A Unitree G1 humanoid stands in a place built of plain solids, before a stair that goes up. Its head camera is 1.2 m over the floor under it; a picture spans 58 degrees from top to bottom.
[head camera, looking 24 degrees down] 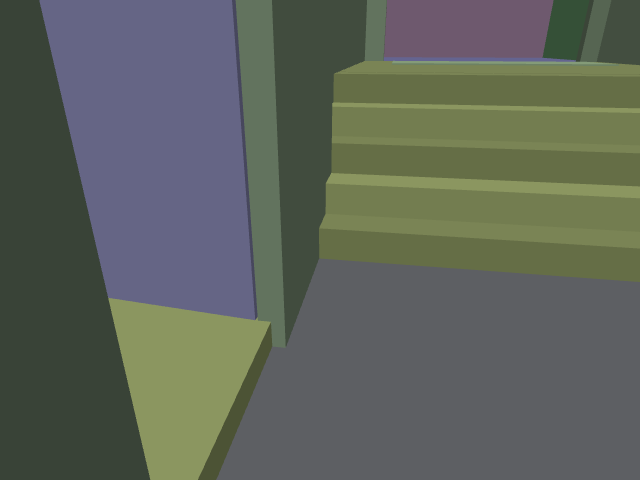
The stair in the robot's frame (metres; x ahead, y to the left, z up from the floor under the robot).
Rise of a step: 0.20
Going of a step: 0.26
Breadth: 3.15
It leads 9 degrees to the right of straight ahead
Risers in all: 5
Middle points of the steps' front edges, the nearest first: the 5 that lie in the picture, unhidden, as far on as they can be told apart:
2.17 -1.48 0.20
2.42 -1.52 0.41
2.68 -1.56 0.61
2.93 -1.61 0.82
3.19 -1.65 1.02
